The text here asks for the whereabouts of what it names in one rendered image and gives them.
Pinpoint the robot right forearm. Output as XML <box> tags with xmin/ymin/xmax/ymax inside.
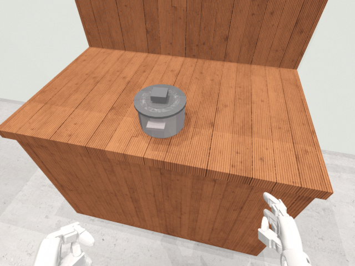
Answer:
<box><xmin>280</xmin><ymin>249</ymin><xmax>311</xmax><ymax>266</ymax></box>

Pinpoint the robot left hand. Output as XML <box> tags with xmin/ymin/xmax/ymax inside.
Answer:
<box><xmin>32</xmin><ymin>222</ymin><xmax>95</xmax><ymax>266</ymax></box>

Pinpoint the lid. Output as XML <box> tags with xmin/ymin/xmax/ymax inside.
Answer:
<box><xmin>134</xmin><ymin>84</ymin><xmax>186</xmax><ymax>119</ymax></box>

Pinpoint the pot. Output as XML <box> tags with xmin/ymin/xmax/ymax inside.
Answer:
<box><xmin>138</xmin><ymin>108</ymin><xmax>185</xmax><ymax>138</ymax></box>

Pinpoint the table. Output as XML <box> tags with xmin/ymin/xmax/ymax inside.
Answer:
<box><xmin>0</xmin><ymin>0</ymin><xmax>333</xmax><ymax>256</ymax></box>

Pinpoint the robot right hand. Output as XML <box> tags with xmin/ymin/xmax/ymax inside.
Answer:
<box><xmin>258</xmin><ymin>192</ymin><xmax>303</xmax><ymax>255</ymax></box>

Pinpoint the knob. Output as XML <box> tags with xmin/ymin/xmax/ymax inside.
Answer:
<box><xmin>150</xmin><ymin>87</ymin><xmax>169</xmax><ymax>102</ymax></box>

